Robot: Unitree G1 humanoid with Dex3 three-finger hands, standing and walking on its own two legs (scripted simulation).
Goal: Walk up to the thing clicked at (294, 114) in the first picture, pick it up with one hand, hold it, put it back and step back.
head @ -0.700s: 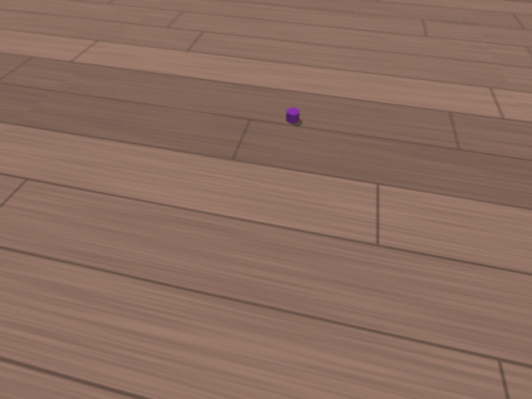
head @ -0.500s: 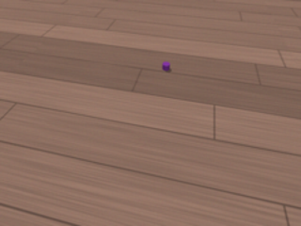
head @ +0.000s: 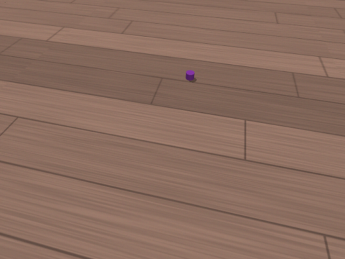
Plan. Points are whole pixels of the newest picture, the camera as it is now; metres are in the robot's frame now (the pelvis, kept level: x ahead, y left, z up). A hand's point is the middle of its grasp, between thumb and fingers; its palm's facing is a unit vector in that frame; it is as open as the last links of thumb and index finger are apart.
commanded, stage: stand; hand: left
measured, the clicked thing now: (190, 75) +1.81 -0.18 -0.75
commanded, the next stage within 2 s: walk up in 0.42 s
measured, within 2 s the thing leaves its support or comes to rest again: neither
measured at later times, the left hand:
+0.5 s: hand out of the picture +0.08 +0.25 -0.15, palm faces -0.05 -0.95 -0.32, open 7.4 cm
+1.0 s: hand (115, 231) +0.22 +0.17 -0.16, palm faces -0.12 -0.94 -0.33, open 7.4 cm
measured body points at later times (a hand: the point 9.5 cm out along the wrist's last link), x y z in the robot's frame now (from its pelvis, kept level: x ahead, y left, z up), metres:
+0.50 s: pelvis +0.01 +0.00 +0.00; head +0.01 +0.00 +0.45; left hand +0.09 +0.30 -0.13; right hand +0.08 -0.31 -0.13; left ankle +0.00 +0.12 -0.74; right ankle -0.01 -0.12 -0.74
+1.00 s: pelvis +0.18 -0.10 -0.01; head +0.17 -0.09 +0.44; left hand +0.23 +0.22 -0.13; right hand +0.24 -0.43 -0.11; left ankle +0.29 +0.01 -0.71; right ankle +0.13 -0.22 -0.75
